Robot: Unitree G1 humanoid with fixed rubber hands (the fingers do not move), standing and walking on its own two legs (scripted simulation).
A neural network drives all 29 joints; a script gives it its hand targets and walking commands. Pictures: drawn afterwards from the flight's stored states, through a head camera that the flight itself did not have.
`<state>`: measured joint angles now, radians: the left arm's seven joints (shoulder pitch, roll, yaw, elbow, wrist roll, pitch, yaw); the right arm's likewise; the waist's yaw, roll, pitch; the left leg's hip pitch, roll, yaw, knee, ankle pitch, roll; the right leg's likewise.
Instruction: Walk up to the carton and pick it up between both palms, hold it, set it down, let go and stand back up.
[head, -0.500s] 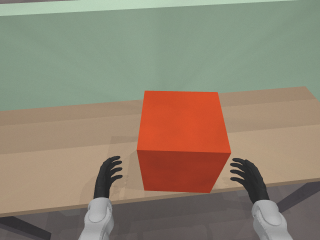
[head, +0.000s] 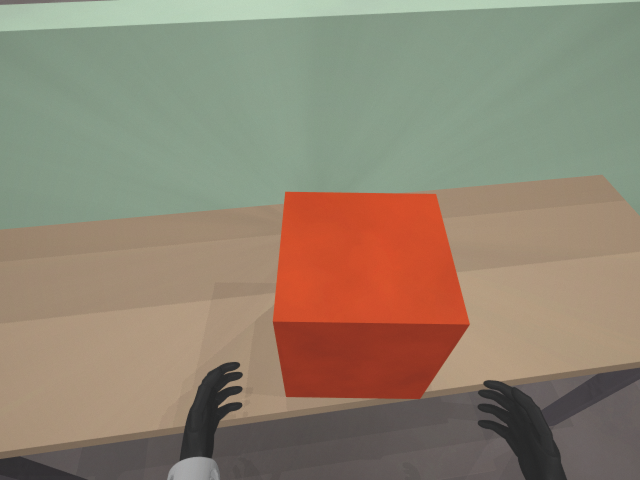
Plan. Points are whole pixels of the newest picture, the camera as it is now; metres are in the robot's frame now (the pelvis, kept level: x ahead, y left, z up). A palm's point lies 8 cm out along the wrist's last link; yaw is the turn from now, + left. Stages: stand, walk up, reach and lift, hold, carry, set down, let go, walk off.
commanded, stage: let go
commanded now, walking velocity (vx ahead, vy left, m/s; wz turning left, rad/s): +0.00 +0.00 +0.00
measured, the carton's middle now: (356, 301) +0.38 -0.02 -0.03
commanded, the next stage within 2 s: stand in 0.64 s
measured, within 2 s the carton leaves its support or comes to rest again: neither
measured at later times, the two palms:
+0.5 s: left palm (201, 461) +0.17 +0.17 -0.08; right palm out of the picture +0.14 -0.22 -0.11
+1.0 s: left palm out of the picture +0.03 +0.22 -0.14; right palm out of the picture +0.03 -0.27 -0.13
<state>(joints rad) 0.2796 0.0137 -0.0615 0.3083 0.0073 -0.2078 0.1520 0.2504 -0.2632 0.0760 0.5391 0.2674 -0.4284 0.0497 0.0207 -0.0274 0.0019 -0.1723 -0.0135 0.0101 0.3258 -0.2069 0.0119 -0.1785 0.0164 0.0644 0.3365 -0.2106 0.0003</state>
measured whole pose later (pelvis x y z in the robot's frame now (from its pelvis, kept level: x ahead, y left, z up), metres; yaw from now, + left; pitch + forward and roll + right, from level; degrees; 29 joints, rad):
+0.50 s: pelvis +0.00 +0.00 -0.01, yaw -2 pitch +3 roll +0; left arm 0.24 0.13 -0.10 0.37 0.03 0.10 -0.04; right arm 0.19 -0.13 -0.08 0.80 -0.04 -0.25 0.04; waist 0.04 0.00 0.02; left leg -0.20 0.01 0.04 0.43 -0.28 0.01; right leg -0.22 0.04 0.09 0.44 -0.27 -0.01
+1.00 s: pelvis -0.02 -0.02 -0.02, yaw +0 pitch -1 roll -2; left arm 0.39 0.22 0.03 0.75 0.02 0.02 0.02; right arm 0.33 -0.20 -0.07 0.89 -0.04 0.03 -0.01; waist 0.00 -0.03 -0.06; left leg -0.24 0.05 -0.01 0.61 -0.34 -0.02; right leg -0.20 0.08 0.03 0.53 -0.30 -0.03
